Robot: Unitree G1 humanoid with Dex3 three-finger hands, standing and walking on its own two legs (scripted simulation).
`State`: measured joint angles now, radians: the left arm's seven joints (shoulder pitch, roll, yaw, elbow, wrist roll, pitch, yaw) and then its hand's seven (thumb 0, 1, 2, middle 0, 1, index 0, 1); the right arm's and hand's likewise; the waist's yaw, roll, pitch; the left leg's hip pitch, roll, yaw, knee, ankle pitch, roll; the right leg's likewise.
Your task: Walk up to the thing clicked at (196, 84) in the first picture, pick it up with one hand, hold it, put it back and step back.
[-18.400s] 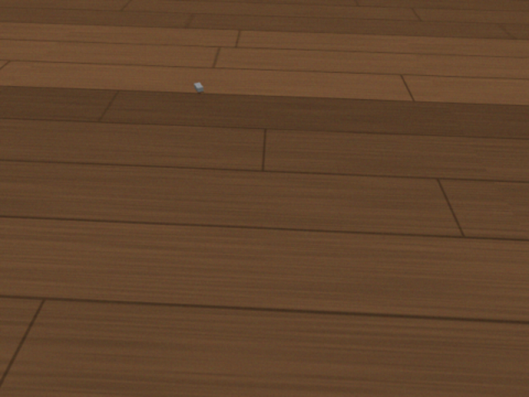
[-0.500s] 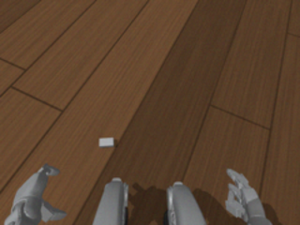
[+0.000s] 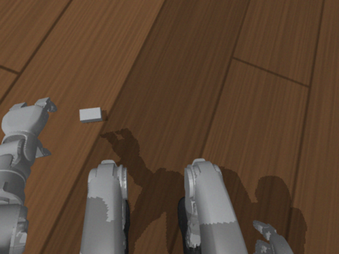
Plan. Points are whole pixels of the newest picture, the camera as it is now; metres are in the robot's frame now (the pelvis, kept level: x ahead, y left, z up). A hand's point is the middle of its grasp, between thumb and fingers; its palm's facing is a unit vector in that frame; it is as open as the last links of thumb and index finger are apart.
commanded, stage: rise first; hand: left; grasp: from above
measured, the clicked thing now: (91, 115) +0.54 +0.26 -0.40
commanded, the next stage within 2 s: none
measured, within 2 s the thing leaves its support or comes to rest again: neither
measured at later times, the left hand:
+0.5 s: hand (56, 120) +0.46 +0.31 -0.22, palm faces -0.44 -0.07 -0.90, open 12.4 cm
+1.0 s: hand (65, 115) +0.48 +0.30 -0.26, palm faces -0.44 -0.08 -0.89, open 12.8 cm
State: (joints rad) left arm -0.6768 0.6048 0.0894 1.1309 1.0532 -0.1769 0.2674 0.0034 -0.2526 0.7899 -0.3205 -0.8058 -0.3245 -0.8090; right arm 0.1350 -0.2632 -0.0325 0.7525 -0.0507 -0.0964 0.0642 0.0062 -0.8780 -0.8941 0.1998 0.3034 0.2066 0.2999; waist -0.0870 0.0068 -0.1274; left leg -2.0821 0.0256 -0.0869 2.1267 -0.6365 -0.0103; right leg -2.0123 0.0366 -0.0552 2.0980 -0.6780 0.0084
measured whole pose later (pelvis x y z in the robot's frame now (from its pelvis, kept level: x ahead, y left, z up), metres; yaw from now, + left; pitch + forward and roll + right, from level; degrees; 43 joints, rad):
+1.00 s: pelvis +0.01 +0.01 -0.09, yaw -5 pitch +33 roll -9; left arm -0.97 0.83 0.14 1.46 1.22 -0.19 0.38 0.00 -0.30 0.80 -0.28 -0.82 -0.30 -0.81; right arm 0.14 -0.27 0.11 0.74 -0.15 -0.04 0.13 0.00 -0.90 -0.90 0.20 0.30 0.21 0.30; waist -0.24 -0.04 -0.01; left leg -2.33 0.03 -0.16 2.43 -0.68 0.00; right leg -2.24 0.07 -0.11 2.34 -0.70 0.03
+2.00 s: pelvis +0.01 +0.01 -0.09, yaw -7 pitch +32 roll -11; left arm -1.00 0.90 0.14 1.47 1.22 -0.18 0.39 0.00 -0.37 0.86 -0.25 -0.84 -0.24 -0.85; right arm 0.15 -0.28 0.16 0.71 -0.16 -0.06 0.16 0.00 -0.90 -0.90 0.20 0.30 0.21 0.30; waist -0.28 -0.05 0.04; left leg -2.35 0.03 -0.19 2.47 -0.69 0.00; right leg -2.24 0.07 -0.14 2.36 -0.70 0.04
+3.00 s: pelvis +0.01 +0.01 -0.09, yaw -7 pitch +32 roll -11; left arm -1.11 0.84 0.02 1.54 1.22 -0.14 0.39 0.00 -0.25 0.76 -0.33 -0.79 -0.34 -0.78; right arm 0.15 -0.28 0.18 0.70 -0.16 -0.07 0.15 0.00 -0.90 -0.89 0.20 0.30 0.21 0.30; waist -0.30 -0.06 0.01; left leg -2.36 0.02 -0.18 2.45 -0.67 0.00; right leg -2.25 0.07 -0.13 2.35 -0.69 0.04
